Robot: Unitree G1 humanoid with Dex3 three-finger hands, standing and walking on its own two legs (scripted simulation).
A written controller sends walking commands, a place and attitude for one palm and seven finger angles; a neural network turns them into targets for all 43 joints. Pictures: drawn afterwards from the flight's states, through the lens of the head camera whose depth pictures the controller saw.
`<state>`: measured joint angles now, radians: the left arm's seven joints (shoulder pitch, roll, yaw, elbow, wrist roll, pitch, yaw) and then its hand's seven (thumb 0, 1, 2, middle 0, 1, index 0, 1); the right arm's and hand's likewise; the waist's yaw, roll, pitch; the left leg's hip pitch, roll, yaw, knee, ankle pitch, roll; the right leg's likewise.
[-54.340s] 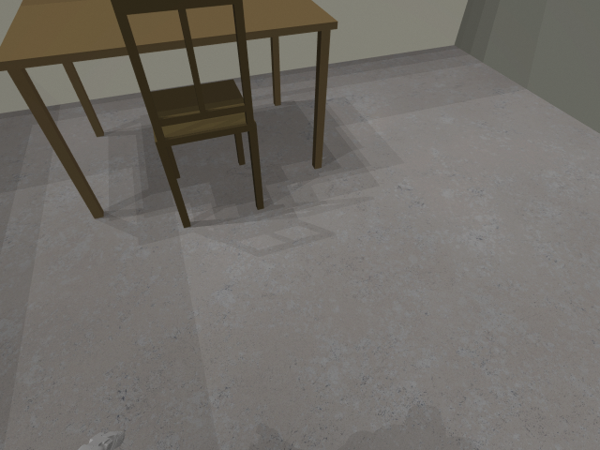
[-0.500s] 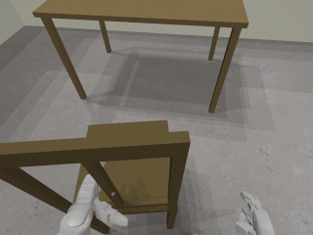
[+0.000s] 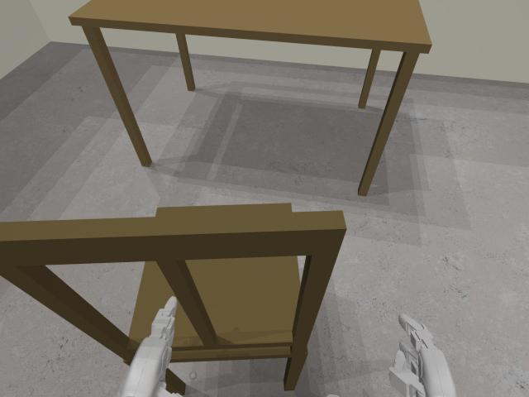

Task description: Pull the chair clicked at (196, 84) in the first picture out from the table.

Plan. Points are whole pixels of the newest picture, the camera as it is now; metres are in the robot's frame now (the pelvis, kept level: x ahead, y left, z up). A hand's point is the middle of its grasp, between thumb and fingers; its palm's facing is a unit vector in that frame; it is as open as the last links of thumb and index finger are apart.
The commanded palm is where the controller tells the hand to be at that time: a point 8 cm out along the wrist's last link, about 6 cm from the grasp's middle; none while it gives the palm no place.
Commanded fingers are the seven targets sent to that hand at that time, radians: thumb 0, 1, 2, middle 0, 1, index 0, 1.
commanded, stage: draw the fingers out of the gap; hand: left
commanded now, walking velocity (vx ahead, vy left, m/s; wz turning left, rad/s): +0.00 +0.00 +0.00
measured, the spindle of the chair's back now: (194, 308) +0.25 +0.12 +0.00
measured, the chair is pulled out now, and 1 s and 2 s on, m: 0.71 0.71 0.71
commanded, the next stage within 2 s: draw the hand back to the body in 0.30 s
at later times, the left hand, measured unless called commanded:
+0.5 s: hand out of the picture +0.12 +0.11 +0.01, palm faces +0.02 -1.00 -0.06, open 17.5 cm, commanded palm +0.09 +0.17 +0.03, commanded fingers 0.00 -0.55 0.20 0.00 0.00 0.00 0.00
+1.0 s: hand (107, 371) +0.15 +0.17 +0.10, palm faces +0.13 -0.95 -0.27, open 17.1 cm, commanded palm +0.11 +0.22 +0.12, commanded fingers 0.00 -0.19 0.38 -0.05 -0.08 -0.05 -0.08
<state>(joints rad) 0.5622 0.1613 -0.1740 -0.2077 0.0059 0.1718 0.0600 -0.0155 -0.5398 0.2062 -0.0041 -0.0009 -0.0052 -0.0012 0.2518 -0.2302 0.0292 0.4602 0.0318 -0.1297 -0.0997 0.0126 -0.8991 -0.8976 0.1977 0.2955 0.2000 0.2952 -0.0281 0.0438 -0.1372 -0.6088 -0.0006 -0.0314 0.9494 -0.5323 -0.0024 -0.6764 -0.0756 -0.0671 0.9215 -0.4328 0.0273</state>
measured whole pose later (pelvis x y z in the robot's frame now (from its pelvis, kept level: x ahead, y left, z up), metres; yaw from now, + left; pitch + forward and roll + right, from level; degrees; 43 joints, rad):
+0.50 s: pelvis +0.00 +0.00 -0.02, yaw +0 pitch +13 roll -1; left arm 0.87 0.15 -0.19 -0.43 -0.03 0.05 0.05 -0.02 -0.54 0.21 0.00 0.00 -0.01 0.00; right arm 0.27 -0.21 0.00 0.39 0.04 -0.13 -0.12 0.01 -0.90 -0.90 0.20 0.30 0.20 0.30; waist 0.00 0.04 -0.18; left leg -0.70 0.01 -0.04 1.06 -0.58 0.00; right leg -0.76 -0.07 -0.07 1.02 -0.47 0.02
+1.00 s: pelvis -0.01 -0.01 +0.00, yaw +0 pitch +9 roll -2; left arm 0.77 0.29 0.11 -0.52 -0.13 -0.14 0.01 -0.02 -0.46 0.25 -0.02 -0.02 -0.02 -0.02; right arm 0.26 -0.19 -0.01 0.50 0.07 -0.12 -0.13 0.01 -0.90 -0.90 0.20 0.30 0.20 0.29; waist 0.03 0.07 -0.15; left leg -0.59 0.03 -0.05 0.99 -0.55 -0.02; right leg -0.65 -0.05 -0.09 0.94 -0.44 0.01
